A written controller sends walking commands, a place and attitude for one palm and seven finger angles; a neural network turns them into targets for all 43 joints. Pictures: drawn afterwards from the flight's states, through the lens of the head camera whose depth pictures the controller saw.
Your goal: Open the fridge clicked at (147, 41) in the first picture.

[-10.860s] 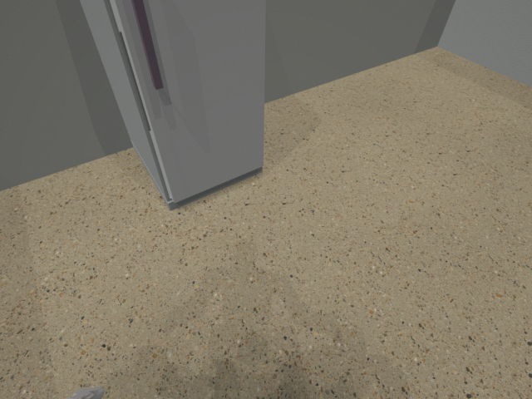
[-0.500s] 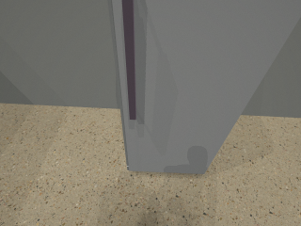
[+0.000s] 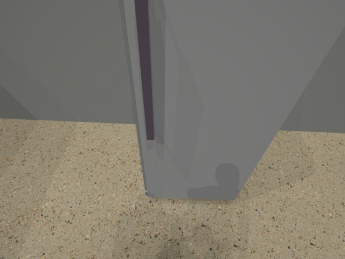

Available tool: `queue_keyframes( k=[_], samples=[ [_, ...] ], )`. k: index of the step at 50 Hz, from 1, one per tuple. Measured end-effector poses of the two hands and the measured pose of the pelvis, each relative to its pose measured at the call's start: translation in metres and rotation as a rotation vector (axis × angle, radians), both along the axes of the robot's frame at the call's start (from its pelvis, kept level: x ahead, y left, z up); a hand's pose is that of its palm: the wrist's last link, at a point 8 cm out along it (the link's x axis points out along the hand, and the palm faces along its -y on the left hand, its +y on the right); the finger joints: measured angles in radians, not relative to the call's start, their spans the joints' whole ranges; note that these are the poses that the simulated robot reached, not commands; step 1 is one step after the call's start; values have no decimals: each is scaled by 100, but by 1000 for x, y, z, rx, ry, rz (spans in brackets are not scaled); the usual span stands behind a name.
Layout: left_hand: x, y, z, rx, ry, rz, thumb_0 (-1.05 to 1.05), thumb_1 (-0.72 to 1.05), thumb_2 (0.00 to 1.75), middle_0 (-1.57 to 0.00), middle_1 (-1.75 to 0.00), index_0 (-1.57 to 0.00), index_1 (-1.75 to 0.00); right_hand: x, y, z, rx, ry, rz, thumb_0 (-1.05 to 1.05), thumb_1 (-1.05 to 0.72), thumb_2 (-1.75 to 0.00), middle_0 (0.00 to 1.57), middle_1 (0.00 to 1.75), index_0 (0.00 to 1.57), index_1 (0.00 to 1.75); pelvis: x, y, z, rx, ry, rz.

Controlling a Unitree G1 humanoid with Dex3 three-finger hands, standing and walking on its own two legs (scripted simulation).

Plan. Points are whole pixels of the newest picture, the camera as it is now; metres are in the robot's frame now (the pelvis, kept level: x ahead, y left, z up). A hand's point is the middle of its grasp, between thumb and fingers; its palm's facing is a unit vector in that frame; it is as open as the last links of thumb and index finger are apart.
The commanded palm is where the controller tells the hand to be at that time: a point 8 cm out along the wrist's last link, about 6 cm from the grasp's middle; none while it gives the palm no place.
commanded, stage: look again from close up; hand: left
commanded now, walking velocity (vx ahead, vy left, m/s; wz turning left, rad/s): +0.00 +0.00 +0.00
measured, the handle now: (147, 71) +0.53 +0.11 +0.17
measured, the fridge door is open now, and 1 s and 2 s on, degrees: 0 0 0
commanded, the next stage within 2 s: raise the hand to about handle height in 1.08 s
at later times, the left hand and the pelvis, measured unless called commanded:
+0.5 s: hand out of the picture -0.02 +0.14 -0.18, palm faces +0.05 -0.99 -0.13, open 7.4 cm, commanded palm none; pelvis +0.01 +0.00 +0.00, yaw +0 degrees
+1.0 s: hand out of the picture -0.02 +0.14 -0.18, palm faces +0.06 -0.99 -0.13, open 7.4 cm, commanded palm none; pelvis +0.02 -0.01 +0.00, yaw +0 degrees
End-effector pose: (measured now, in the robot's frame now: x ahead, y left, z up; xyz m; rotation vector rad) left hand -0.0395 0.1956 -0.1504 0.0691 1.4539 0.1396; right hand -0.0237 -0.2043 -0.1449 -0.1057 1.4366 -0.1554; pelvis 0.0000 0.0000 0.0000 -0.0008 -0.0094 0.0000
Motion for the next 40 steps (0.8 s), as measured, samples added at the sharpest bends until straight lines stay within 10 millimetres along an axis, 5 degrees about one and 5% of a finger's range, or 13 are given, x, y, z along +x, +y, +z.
queue_keyframes(
  k=[40],
  samples=[
    [12, -8, 0, 1, 17, 8, 1, 91, 90, -19, -30, -20, -30, 19, -9, 0, -7, 8, 11, 2, -92, -90, 20, 30, 20, 30, 18, -7, 0, 3, -3, -1]
  ],
)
